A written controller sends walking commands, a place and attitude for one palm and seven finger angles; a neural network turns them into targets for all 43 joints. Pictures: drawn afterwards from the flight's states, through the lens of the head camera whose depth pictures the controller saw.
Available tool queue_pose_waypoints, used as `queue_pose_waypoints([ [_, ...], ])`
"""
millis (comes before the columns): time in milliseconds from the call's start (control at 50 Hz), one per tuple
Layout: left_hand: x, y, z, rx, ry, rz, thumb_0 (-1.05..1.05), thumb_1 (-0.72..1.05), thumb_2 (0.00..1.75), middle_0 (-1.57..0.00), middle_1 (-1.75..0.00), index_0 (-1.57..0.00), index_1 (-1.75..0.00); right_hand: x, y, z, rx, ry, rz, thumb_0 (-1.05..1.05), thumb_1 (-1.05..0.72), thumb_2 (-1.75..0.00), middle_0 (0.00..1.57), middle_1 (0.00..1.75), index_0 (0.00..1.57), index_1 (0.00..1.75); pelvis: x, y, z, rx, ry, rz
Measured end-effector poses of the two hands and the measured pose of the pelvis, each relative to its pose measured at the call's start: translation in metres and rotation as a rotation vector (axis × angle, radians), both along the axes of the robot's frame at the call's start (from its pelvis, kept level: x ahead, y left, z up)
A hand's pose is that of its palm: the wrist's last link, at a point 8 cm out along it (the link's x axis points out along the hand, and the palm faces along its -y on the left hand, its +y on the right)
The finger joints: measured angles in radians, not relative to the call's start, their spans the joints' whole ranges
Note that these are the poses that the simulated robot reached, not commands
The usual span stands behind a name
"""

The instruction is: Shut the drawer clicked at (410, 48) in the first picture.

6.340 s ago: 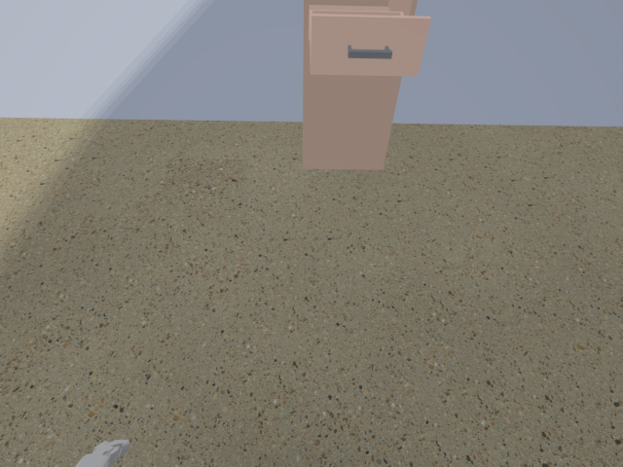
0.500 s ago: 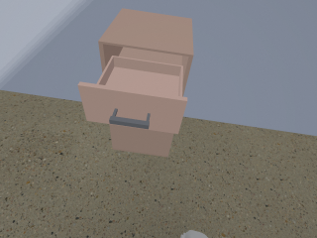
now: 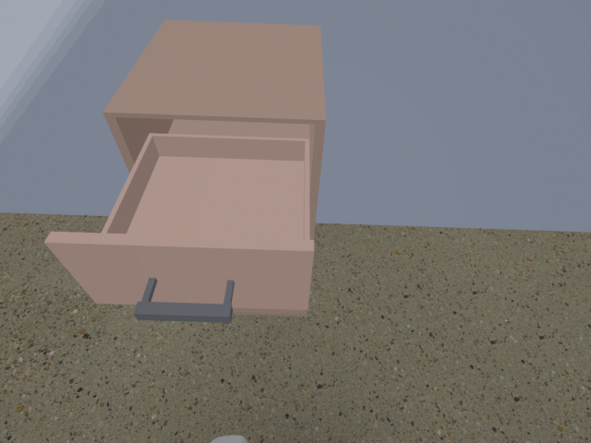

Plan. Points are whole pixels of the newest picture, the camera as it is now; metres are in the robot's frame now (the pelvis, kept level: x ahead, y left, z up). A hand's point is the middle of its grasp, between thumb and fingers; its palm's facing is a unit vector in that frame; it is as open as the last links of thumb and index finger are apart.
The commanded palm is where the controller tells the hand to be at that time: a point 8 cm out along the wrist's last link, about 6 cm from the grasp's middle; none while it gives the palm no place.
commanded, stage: come to a stop and stand still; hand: left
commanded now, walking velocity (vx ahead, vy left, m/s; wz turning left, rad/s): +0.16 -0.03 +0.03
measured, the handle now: (187, 299) +0.32 +0.18 -0.02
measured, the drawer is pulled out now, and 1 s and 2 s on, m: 0.30 0.30 0.30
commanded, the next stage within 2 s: none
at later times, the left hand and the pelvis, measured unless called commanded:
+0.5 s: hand out of the picture +0.09 +0.20 -0.17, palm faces +0.01 -0.97 -0.24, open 7.4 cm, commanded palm none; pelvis +0.04 +0.00 +0.00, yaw -4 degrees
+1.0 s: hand out of the picture +0.04 +0.10 -0.16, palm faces +0.03 -0.97 -0.23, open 7.3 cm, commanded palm none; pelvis +0.00 -0.08 +0.01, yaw -2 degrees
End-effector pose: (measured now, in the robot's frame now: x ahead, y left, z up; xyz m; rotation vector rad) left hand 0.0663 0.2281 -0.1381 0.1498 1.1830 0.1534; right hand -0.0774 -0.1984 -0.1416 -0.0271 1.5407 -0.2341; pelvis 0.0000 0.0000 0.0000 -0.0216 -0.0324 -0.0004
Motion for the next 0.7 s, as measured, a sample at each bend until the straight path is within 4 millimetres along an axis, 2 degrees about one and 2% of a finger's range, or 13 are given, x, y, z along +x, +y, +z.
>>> queue_pose_waypoints([
  [80,-0.009,0.009,0.007,0.026,0.093,0.003,-0.01,0.94,0.89,-0.2,-0.3,-0.2,-0.3,0.091,-0.011,0.002,-0.022,-0.172,0.055,0.0,-0.92,-0.9,0.2,0.3,0.2,0.3,0.021,0.002,0.007,0.005,0.016,0.003],
  [140,-0.014,0.01,0.007,0.012,0.148,0.019,-0.01,0.93,0.89,-0.19,-0.3,-0.2,-0.3,0.137,-0.02,0.004,-0.061,-0.222,0.096,0.02,-0.96,-0.9,0.2,0.3,0.2,0.3,0.037,0.01,0.008,0.004,0.02,-0.004],
  [220,-0.016,0.01,-0.004,-0.026,0.209,0.043,0.0,0.92,0.89,-0.19,-0.3,-0.2,-0.3,0.184,-0.016,0.005,-0.082,-0.267,0.13,0.01,-0.96,-0.9,0.2,0.3,0.2,0.3,0.058,0.021,0.003,-0.006,0.013,-0.021],
  [300,-0.01,0.012,-0.015,-0.049,0.246,0.057,0.0,0.91,0.89,-0.19,-0.3,-0.2,-0.3,0.212,-0.001,0.009,-0.083,-0.296,0.146,0.01,-0.94,-0.9,0.2,0.3,0.2,0.3,0.068,0.026,0.0,0.022,0.007,-0.036],
  [380,0.0,0.015,-0.012,-0.032,0.248,0.041,0.0,0.91,0.89,-0.2,-0.3,-0.2,-0.3,0.219,0.003,0.012,-0.082,-0.313,0.141,0.0,-0.93,-0.9,0.2,0.3,0.2,0.3,0.061,0.023,0.003,0.019,0.017,-0.047],
  [480,0.013,0.02,-0.005,0.023,0.196,0.018,0.0,0.91,0.89,-0.2,-0.3,-0.2,-0.3,0.209,-0.015,0.007,-0.073,-0.314,0.126,-0.01,-0.93,-0.9,0.21,0.3,0.2,0.3,0.044,0.009,0.002,0.027,0.027,-0.06],
  [560,0.018,0.012,0.003,0.079,0.139,0.001,0.0,0.91,0.89,-0.19,-0.3,-0.2,-0.3,0.189,-0.04,-0.007,-0.05,-0.312,0.102,0.0,-0.92,-0.9,0.21,0.3,0.2,0.3,0.031,-0.011,-0.005,0.042,0.024,-0.059],
  [620,0.011,-0.002,0.008,0.12,0.103,-0.012,0.0,0.91,0.89,-0.19,-0.3,-0.2,-0.3,0.17,-0.062,-0.022,-0.025,-0.298,0.072,0.0,-0.92,-0.9,0.21,0.3,0.2,0.3,0.022,-0.029,-0.012,0.046,0.009,-0.048],
  [700,-0.003,-0.027,0.024,0.12,0.111,-0.018,0.0,0.91,0.89,-0.19,-0.3,-0.2,-0.3,0.14,-0.082,-0.019,-0.005,-0.239,0.048,0.0,-0.92,-0.9,0.2,0.3,0.2,0.3,0.018,-0.045,0.0,0.065,0.012,-0.045],
])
